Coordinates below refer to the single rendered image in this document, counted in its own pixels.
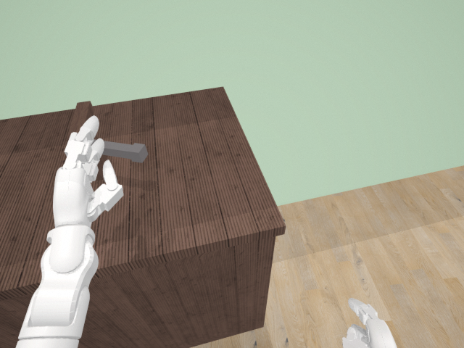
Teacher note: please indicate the robot right hand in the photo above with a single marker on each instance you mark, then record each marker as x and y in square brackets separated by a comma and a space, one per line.
[377, 333]

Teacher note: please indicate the robot left hand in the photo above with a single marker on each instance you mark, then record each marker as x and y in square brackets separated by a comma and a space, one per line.
[72, 187]

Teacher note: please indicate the counter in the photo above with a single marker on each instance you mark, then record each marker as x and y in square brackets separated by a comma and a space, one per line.
[185, 256]

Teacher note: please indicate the left robot forearm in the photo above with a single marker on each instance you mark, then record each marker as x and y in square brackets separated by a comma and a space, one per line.
[57, 310]

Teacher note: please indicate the tap lever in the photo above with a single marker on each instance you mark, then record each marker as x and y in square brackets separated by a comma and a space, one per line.
[136, 152]

